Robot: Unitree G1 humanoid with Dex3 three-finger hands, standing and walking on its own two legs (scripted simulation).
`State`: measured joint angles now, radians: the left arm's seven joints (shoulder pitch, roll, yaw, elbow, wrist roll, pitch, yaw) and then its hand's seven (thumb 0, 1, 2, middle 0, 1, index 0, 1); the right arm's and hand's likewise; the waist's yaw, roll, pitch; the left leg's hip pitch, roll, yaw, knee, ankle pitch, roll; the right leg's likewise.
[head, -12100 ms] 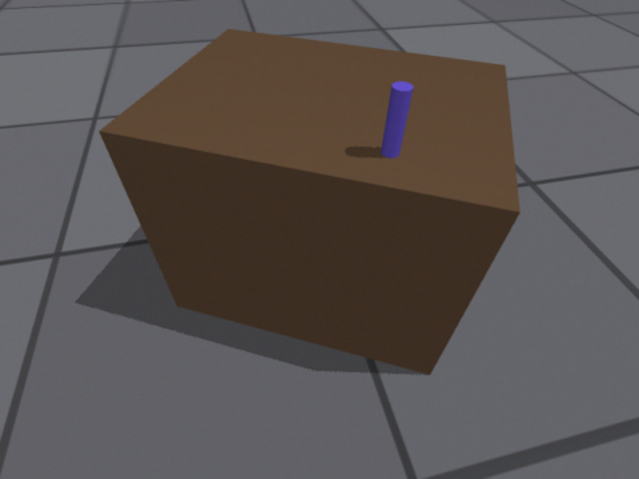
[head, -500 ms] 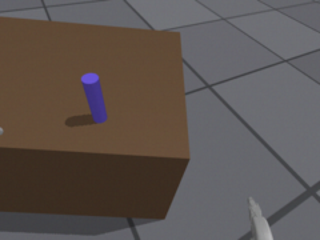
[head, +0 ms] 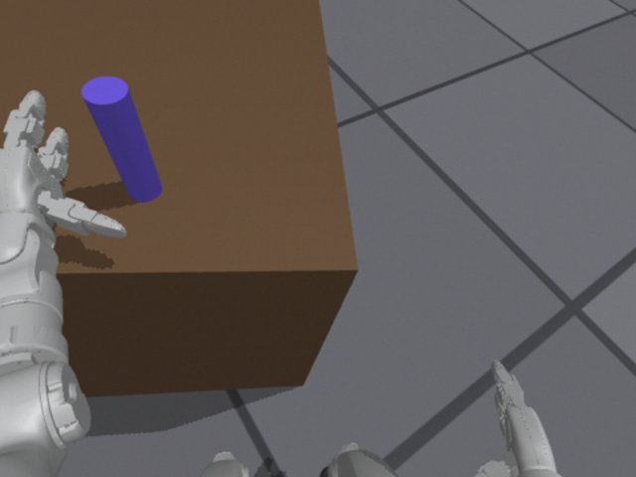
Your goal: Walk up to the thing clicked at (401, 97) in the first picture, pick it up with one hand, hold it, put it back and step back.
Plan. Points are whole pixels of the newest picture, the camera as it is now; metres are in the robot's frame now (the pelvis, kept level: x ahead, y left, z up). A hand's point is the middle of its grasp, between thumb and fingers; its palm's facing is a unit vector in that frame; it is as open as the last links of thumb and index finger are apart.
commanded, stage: close in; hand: left
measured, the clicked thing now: (128, 147) +0.49 +0.19 +0.10
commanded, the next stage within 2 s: rest palm in 0.40 s
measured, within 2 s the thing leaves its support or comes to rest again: leaves its support in 1.82 s
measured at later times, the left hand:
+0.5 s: hand (126, 179) +0.46 +0.19 +0.08, palm faces +0.09 -1.00 +0.02, open 17.5 cm
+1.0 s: hand (121, 165) +0.48 +0.20 +0.09, palm faces +0.14 -0.99 +0.00, open 15.3 cm
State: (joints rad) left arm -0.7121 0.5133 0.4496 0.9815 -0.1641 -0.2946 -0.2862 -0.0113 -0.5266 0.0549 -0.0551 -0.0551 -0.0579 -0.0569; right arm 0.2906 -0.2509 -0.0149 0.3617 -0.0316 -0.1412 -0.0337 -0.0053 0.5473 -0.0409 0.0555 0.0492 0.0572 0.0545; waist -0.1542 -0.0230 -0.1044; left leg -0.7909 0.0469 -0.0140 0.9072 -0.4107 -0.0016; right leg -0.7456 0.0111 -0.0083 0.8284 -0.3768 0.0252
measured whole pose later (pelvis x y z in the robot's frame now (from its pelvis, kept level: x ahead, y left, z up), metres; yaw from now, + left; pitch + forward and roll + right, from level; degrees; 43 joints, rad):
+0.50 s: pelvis +0.01 -0.01 +0.00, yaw +1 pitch +16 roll -2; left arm -0.66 0.39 0.33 0.87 -0.15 -0.24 -0.16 -0.01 -0.56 0.02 -0.06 -0.04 -0.07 -0.03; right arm 0.34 -0.24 -0.04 0.23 0.00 -0.05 -0.01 -0.01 0.53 -0.04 0.05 0.05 0.06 0.05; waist -0.12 -0.01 -0.13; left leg -0.77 0.04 -0.02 0.93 -0.44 -0.01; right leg -0.73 0.01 -0.01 0.89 -0.42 0.02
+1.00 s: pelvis +0.00 -0.01 -0.01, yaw +0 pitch +16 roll -2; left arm -0.78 0.44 0.35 1.00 -0.11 -0.28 -0.10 -0.01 -0.56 0.15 -0.48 -0.32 -0.49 -0.32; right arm 0.33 -0.24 -0.06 0.17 -0.02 -0.02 0.00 -0.01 0.50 -0.04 0.05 0.05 0.06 0.05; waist -0.14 -0.01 -0.12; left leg -0.80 0.04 -0.01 0.95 -0.43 -0.01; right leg -0.77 0.01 0.00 0.90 -0.41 0.02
